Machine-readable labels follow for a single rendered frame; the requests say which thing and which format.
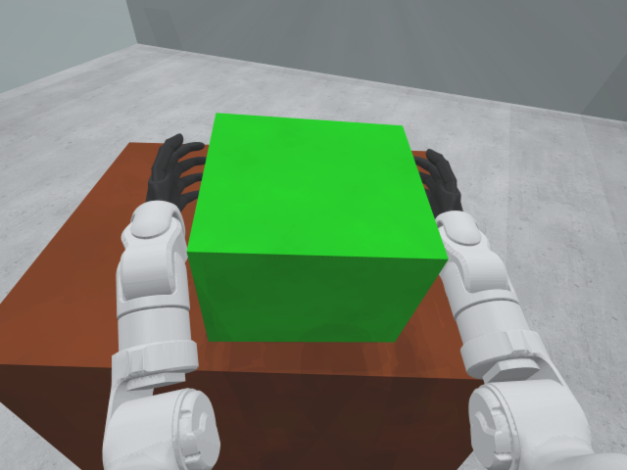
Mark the left robot upper arm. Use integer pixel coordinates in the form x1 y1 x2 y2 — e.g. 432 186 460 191
104 388 220 470

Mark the robot right hand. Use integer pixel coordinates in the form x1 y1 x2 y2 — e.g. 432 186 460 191
413 149 463 218

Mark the robot left hand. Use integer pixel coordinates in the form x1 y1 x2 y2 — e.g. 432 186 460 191
145 133 207 212

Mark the left robot forearm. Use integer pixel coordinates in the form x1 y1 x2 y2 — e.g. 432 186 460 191
103 201 199 470

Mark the pedestal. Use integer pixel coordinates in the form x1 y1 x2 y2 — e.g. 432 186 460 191
0 142 484 470

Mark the right robot forearm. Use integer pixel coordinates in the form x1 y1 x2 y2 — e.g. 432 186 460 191
435 211 593 448

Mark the right robot upper arm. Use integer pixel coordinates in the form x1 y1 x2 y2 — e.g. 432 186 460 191
468 379 627 470

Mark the carton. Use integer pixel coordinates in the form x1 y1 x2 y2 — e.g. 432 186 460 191
187 113 448 342

